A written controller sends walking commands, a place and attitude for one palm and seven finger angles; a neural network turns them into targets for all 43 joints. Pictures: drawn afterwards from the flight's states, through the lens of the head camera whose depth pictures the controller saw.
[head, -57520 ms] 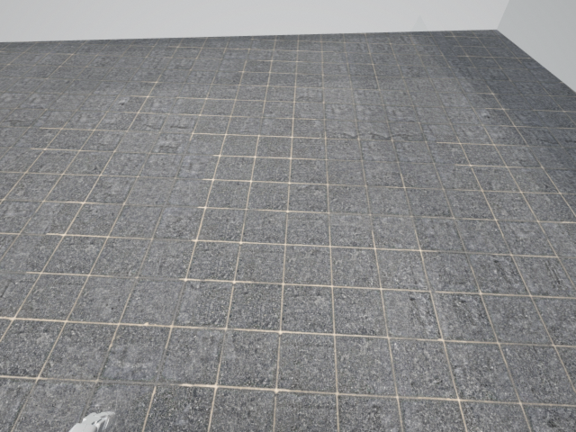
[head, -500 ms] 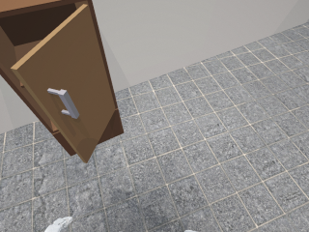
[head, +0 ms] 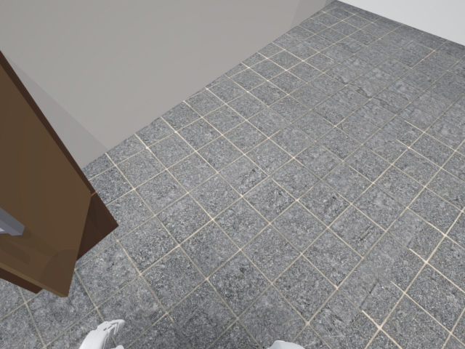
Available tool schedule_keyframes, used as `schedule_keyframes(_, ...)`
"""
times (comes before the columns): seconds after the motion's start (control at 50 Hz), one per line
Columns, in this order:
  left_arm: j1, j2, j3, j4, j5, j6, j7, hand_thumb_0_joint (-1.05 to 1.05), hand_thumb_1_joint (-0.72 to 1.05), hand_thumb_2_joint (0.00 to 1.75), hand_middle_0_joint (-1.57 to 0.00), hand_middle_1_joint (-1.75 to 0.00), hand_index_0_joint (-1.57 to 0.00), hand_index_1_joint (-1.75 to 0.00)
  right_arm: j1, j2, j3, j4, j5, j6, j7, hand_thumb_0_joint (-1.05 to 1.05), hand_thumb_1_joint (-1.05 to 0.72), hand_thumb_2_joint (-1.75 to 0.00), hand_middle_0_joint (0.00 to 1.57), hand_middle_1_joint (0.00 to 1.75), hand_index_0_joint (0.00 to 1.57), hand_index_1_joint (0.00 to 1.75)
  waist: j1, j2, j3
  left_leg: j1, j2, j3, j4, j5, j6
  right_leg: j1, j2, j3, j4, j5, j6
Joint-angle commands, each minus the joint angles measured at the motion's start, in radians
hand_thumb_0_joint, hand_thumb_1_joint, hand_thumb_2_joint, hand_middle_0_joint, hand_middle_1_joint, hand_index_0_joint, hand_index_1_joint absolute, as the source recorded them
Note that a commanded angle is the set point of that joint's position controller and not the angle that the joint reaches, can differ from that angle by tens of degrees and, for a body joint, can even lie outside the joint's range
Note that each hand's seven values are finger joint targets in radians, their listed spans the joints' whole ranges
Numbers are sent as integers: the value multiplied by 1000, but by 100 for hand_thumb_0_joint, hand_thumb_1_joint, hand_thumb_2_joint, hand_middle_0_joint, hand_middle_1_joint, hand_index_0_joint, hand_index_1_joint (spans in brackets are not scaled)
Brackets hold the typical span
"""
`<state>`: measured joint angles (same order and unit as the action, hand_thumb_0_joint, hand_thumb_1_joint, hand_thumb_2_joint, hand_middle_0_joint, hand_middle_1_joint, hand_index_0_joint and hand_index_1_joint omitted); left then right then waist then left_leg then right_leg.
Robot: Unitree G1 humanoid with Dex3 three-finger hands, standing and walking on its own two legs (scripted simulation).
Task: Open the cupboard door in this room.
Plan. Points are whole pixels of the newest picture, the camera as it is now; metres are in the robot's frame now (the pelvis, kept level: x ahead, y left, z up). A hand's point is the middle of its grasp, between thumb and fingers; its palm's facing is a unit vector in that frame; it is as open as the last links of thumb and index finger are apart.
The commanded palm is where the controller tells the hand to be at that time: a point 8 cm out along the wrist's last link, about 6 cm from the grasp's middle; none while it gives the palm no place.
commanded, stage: walk to a spot facing it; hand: left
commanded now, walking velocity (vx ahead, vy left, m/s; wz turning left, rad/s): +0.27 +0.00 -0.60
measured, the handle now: out of the picture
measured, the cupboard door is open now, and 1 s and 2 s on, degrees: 46 46 46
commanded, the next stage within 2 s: turn to face it in 1.74 s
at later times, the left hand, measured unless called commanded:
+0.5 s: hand (154, 313) +0.20 +0.17 -0.17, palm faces -0.28 -0.94 -0.17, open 7.3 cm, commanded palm none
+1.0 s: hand (241, 222) +0.41 -0.01 -0.17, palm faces -0.48 -0.86 -0.18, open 7.2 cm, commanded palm none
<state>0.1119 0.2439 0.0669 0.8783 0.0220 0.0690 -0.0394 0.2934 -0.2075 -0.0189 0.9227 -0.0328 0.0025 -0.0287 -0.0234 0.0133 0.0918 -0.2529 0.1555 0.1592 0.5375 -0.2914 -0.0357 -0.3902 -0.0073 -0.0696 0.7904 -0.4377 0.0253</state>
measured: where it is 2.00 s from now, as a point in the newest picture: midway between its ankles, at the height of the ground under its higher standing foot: (319, 241)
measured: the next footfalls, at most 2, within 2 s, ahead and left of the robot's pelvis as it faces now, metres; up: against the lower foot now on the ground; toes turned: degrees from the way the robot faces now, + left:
right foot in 0.06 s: +0.04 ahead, -0.14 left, +0.00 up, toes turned -5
left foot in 0.36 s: +0.15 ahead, +0.10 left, +0.00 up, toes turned -9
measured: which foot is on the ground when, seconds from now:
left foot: down 0.00-0.04, up 0.06-0.34, down 0.36-0.72, up 0.74-1.00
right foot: up 0.00-0.04, down 0.06-0.34, up 0.36-0.72, down 0.74-1.00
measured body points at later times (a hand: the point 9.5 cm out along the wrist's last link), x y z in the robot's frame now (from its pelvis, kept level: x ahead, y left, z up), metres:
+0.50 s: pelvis +0.09 -0.01 +0.00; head +0.14 +0.00 +0.45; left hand +0.22 +0.22 -0.16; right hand +0.07 -0.27 -0.12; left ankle +0.11 +0.11 -0.74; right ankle +0.04 -0.14 -0.65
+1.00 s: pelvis +0.26 -0.14 +0.00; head +0.30 -0.14 +0.45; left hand +0.44 +0.04 -0.15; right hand +0.18 -0.37 -0.14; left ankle +0.39 -0.05 -0.71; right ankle +0.19 -0.21 -0.74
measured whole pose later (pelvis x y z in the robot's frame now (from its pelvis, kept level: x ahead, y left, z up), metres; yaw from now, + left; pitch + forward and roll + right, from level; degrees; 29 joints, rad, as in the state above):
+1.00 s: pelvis +0.26 -0.14 +0.00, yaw -30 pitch +0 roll -1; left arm 0.21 0.20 0.07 1.00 0.03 -0.04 -0.01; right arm 0.22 -0.17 -0.04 0.98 -0.03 -0.03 0.02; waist -0.03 -0.02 0.06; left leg -0.49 0.12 0.08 0.75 -0.26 -0.06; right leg -0.19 0.04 -0.05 0.44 -0.27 -0.05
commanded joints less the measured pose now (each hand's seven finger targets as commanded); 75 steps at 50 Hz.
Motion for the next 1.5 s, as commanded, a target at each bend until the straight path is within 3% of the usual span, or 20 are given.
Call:
schedule_keyframes(0.0,106,126,36,-47,-1,-43,8,0,90,90,-20,-30,-20,-30,14,-204,-70,-64,10,-3,1,0,-90,-90,20,30,20,30,53,59,-166,-71,129,-19,97,190,26,359,-48,53,-381,225,-63)
schedule_keyframes(0.02,172,244,61,-25,12,-52,22,0,90,90,-20,-30,-20,-30,-27,-118,-52,-110,20,-1,8,0,-90,-90,20,30,20,30,88,-323,-165,-354,-27,94,313,-281,-40,503,-320,435,-492,287,-170)
schedule_keyframes(0.04,236,288,71,-15,-5,-48,33,0,90,90,-20,-30,-20,-30,-131,-135,-43,-148,17,8,5,0,-90,-90,20,30,20,30,165,-328,-122,-440,-58,-59,493,-407,-32,423,-407,568,-539,271,-263)
schedule_keyframes(0.28,71,179,58,-25,2,-83,22,0,90,90,-20,-30,-20,-30,-26,-110,-62,-81,13,-38,30,0,-90,-90,20,30,20,30,-21,-146,-85,112,-139,-64,-22,-4,-24,-16,-121,388,-440,-88,-172)
schedule_keyframes(0.32,50,50,29,-69,-10,-78,4,0,90,90,-20,-30,-20,-30,185,-276,-96,-23,-13,-56,2,0,-90,-90,20,30,20,30,-117,309,-136,427,222,-515,-272,-365,90,-370,90,159,39,-171,-60)
schedule_keyframes(0.36,-55,84,35,-120,2,-100,-11,0,90,90,-20,-30,-20,-30,204,-295,-90,-42,-13,-62,0,0,-90,-90,20,30,20,30,-109,129,-72,269,414,-727,-381,-433,235,-435,-39,132,354,-109,-49)
schedule_keyframes(0.48,-28,6,15,-53,8,-71,-42,0,90,90,-20,-30,-20,-30,108,-157,-46,-15,-3,-84,-2,0,-90,-90,20,30,20,30,-12,165,-60,210,166,-103,-309,204,116,-323,-92,25,250,187,-14)
schedule_keyframes(0.6,-129,8,6,-62,7,-67,-39,0,90,90,-20,-30,-20,-30,148,-159,-45,31,-12,-71,8,0,-90,-90,20,30,20,30,-26,140,-18,149,192,0,-296,247,113,-109,-52,-58,-64,212,-43)
schedule_keyframes(0.66,45,59,19,-5,9,-80,-27,0,90,90,-20,-30,-20,-30,117,-177,-44,41,-6,-60,13,0,-90,-90,20,30,20,30,77,92,-97,92,151,64,-16,458,75,226,21,-101,-200,188,-91)
schedule_keyframes(0.68,230,127,40,57,13,-95,-15,0,90,90,-20,-30,-20,-30,86,-153,-37,33,8,-64,20,0,-90,-90,20,30,20,30,163,-21,-193,-84,99,106,235,439,39,535,-35,-6,-237,163,-137)
schedule_keyframes(0.7,400,263,81,95,12,-103,6,0,90,90,-20,-30,-20,-30,71,-75,-21,-15,32,-69,24,0,-90,-90,20,30,20,30,220,-326,-317,-406,-67,117,615,-206,-11,782,-361,489,-376,129,-255)
schedule_keyframes(0.72,398,299,80,102,-17,-96,16,0,90,90,-20,-30,-20,-30,-21,-96,-32,-50,28,-66,19,0,-90,-90,20,30,20,30,215,-273,-257,-528,-69,-64,795,-352,-3,687,-451,672,-522,196,-306)
schedule_keyframes(0.82,80,101,27,21,0,-118,40,0,90,90,-20,-30,-20,-30,44,-57,-41,43,1,-29,25,0,-90,-90,20,30,20,30,3,-159,-84,-278,26,-116,544,-73,-22,155,-260,248,-565,256,-228)
schedule_keyframes(1.0,126,100,33,87,-8,-127,26,0,90,90,-20,-30,-20,-30,9,-54,-49,33,0,-62,45,0,-90,-90,20,30,20,30,-18,-41,-57,50,-77,-39,-15,126,-8,85,-167,194,-484,56,-175)
schedule_keyframes(1.06,104,3,2,33,-11,-131,14,0,90,90,-20,-30,-20,-30,297,-249,-91,92,-23,-67,18,0,-90,-90,20,30,20,30,-128,310,-155,388,335,-640,-305,-228,203,-285,46,0,228,-119,-69)
schedule_keyframes(1.22,35,-30,-1,58,7,-103,-9,0,90,90,-20,-30,-20,-30,115,-108,-56,91,-4,-89,13,0,-90,-90,20,30,20,30,-9,117,-72,113,157,-138,-358,113,146,-161,-104,20,83,170,-32)
schedule_keyframes(1.36,107,17,15,99,9,-107,-5,0,90,90,-20,-30,-20,-30,90,-115,-51,118,-4,-59,26,0,-90,-90,20,30,20,30,53,53,-55,-16,93,-52,-206,-54,95,219,-22,-75,-248,226,-48)
schedule_keyframes(1.4,350,163,53,172,15,-124,12,0,90,90,-20,-30,-20,-30,62,-40,-32,90,18,-62,37,0,-90,-90,20,30,20,30,165,-249,-134,-340,-71,91,264,-111,24,578,-279,320,-419,-39,-177)
schedule_keyframes(1.42,429,225,67,187,-3,-121,19,0,90,90,-20,-30,-20,-30,-11,-38,-29,43,20,-64,37,0,-90,-90,20,30,20,30,198,-322,-157,-463,-102,6,519,-352,25,608,-444,597,-601,-93,-265)
schedule_keyframes(1.48,246,83,29,146,-3,-125,48,0,90,90,-20,-30,-20,-30,-57,-57,-48,66,10,-60,32,0,-90,-90,20,30,20,30,86,-209,-71,-459,24,-152,600,-126,17,390,-375,355,-589,114,-233)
